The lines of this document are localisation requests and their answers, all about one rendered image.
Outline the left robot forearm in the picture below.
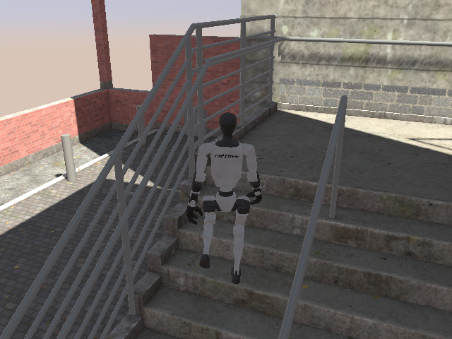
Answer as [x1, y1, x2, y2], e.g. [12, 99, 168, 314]
[188, 172, 202, 207]

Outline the right robot shin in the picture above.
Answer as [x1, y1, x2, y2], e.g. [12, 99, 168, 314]
[233, 226, 244, 275]

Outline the robot left upper arm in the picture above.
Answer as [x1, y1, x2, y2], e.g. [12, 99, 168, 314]
[195, 143, 213, 182]

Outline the right robot forearm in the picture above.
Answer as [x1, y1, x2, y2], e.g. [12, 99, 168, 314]
[250, 172, 261, 196]

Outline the left robot foot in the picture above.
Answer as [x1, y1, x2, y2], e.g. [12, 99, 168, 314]
[199, 254, 210, 268]

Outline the robot right upper arm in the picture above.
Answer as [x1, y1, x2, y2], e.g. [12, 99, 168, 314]
[242, 143, 258, 182]

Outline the left robot hand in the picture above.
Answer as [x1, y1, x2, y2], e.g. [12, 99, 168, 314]
[186, 205, 203, 225]

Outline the right robot hand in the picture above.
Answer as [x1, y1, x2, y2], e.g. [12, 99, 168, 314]
[246, 192, 262, 205]

